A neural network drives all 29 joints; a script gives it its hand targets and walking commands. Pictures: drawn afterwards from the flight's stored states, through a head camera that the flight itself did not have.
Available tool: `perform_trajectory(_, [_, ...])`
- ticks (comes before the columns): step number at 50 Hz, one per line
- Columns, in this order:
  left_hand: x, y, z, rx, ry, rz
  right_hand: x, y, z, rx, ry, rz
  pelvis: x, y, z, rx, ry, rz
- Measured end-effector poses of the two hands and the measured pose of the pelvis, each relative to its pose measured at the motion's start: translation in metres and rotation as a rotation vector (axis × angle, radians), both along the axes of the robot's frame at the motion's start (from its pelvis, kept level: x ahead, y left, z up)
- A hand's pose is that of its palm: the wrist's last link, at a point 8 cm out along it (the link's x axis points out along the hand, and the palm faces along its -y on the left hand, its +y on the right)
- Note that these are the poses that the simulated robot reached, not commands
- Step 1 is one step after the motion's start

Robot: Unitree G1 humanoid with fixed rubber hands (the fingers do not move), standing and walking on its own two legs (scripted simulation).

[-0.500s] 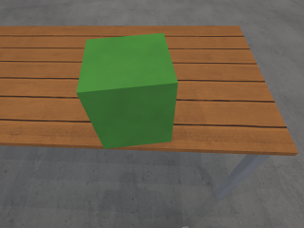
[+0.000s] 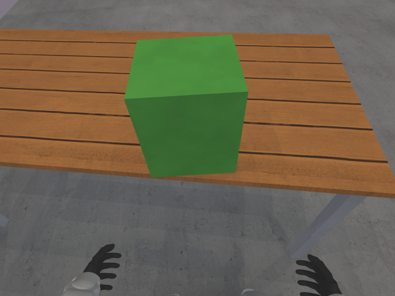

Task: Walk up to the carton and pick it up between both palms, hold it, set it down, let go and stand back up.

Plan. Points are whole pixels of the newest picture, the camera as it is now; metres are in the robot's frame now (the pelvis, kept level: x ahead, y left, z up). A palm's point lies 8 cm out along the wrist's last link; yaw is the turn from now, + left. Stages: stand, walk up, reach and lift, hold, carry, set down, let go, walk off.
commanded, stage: reach and lift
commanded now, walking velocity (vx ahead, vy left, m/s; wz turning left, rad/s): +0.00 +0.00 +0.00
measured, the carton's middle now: (189, 110) +0.51 +0.05 +0.08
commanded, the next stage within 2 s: none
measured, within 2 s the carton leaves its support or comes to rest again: neither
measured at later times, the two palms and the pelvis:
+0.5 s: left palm (94, 267) +0.20 +0.23 -0.03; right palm (332, 280) +0.17 -0.21 -0.04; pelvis +0.02 -0.02 +0.03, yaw +1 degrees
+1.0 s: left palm (90, 238) +0.24 +0.24 +0.01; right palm (322, 233) +0.24 -0.20 +0.01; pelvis +0.06 +0.00 +0.04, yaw +2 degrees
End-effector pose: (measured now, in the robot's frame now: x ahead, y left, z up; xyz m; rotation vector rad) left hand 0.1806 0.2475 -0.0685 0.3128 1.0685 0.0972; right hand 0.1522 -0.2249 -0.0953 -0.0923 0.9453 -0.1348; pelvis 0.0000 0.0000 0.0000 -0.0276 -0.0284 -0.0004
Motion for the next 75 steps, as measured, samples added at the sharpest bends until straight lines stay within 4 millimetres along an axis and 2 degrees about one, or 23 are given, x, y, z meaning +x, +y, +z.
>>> perform_trajectory(3, [0.015, -0.005, 0.015, -0.011, -0.047, -0.006, 0.009, 0.009, 0.013, 0.016, -0.051, -0.007, -0.001, -0.002, 0.007, 0.013, -0.017, -0.001])
perform_trajectory(6, [0.021, -0.012, 0.027, -0.035, -0.071, -0.006, 0.011, 0.011, 0.028, 0.018, -0.077, -0.008, 0.001, -0.004, 0.015, 0.020, -0.038, -0.005])
perform_trajectory(11, [0.010, -0.018, 0.032, -0.059, -0.086, 0.021, 0.003, 0.002, 0.046, -0.008, -0.087, -0.009, 0.008, -0.008, 0.026, 0.025, -0.054, -0.003])
perform_trajectory(15, [-0.001, -0.018, 0.029, -0.072, -0.107, 0.052, -0.001, -0.004, 0.051, -0.020, -0.089, 0.002, 0.012, -0.013, 0.030, 0.029, -0.052, 0.004])
perform_trajectory(18, [-0.001, -0.018, 0.029, -0.075, -0.146, 0.069, 0.001, -0.003, 0.053, -0.017, -0.103, 0.016, 0.015, -0.016, 0.030, 0.030, -0.049, 0.011])
perform_trajectory(25, [0.015, -0.018, 0.038, -0.081, -0.237, 0.072, 0.020, 0.011, 0.057, 0.008, -0.168, 0.019, 0.025, -0.021, 0.033, 0.035, -0.037, 0.023])
perform_trajectory(33, [0.040, -0.015, 0.053, -0.099, -0.341, 0.060, 0.047, 0.022, 0.073, 0.020, -0.265, 0.017, 0.041, -0.019, 0.038, 0.031, -0.020, 0.025])
perform_trajectory(42, [0.045, -0.014, 0.060, -0.129, -0.421, 0.075, 0.066, 0.015, 0.088, 0.012, -0.338, 0.040, 0.058, -0.010, 0.041, 0.020, -0.009, 0.025])
perform_trajectory(49, [0.056, -0.011, 0.073, -0.140, -0.535, 0.090, 0.087, 0.021, 0.100, 0.032, -0.415, 0.076, 0.064, -0.002, 0.042, 0.014, -0.005, 0.027])
perform_trajectory(55, [0.066, -0.013, 0.083, -0.158, -0.591, 0.085, 0.105, 0.023, 0.111, 0.048, -0.485, 0.074, 0.066, 0.004, 0.042, 0.008, -0.022, 0.026])
perform_trajectory(60, [0.078, -0.015, 0.100, -0.163, -0.656, 0.083, 0.120, 0.023, 0.127, 0.053, -0.546, 0.086, 0.064, 0.007, 0.042, 0.007, -0.038, 0.021])
perform_trajectory(75, [0.093, -0.026, 0.121, -0.192, -0.791, 0.115, 0.140, 0.027, 0.157, 0.075, -0.670, 0.108, 0.048, 0.000, 0.042, 0.018, -0.029, 0.017])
